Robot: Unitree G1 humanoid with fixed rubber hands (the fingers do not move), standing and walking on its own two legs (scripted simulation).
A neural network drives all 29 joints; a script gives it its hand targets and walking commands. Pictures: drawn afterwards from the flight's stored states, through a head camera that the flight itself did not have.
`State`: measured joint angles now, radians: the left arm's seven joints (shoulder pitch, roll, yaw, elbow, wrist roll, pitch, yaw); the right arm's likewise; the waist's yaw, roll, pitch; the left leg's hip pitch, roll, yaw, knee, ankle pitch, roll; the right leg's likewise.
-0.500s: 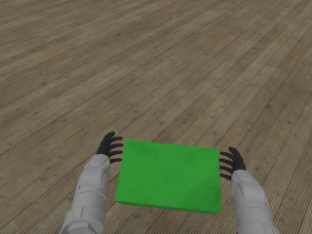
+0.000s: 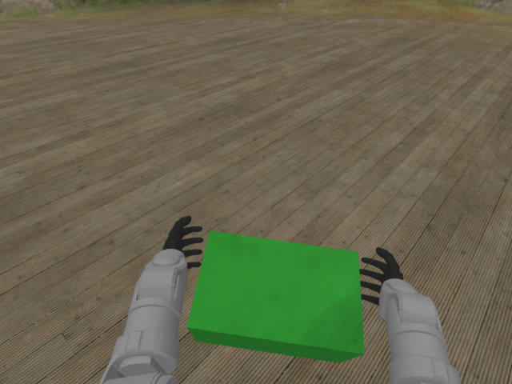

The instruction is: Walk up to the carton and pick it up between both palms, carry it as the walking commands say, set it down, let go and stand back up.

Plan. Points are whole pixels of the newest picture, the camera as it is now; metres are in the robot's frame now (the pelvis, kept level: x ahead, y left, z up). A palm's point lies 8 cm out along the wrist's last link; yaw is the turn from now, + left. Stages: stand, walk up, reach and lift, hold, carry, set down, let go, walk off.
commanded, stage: reach and lift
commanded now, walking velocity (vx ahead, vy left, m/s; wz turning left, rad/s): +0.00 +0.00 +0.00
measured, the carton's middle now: (275, 297) +0.33 -0.04 -0.06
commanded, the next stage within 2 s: hold in 1.60 s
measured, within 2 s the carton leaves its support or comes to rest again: neither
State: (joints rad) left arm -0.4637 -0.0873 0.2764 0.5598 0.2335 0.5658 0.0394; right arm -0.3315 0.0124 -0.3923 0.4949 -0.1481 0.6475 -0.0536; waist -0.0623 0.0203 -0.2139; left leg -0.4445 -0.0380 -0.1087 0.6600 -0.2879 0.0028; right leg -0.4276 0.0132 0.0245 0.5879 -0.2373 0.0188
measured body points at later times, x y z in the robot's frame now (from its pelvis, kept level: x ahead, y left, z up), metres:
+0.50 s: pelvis +0.02 -0.01 +0.01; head -0.06 +0.00 +0.46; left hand +0.36 +0.14 +0.09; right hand +0.31 -0.23 +0.05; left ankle +0.03 +0.11 -0.72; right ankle +0.04 -0.14 -0.72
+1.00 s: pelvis +0.01 -0.01 +0.02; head -0.07 -0.01 +0.46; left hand +0.33 +0.16 +0.08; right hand +0.31 -0.20 +0.05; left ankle +0.03 +0.11 -0.72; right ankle +0.04 -0.14 -0.72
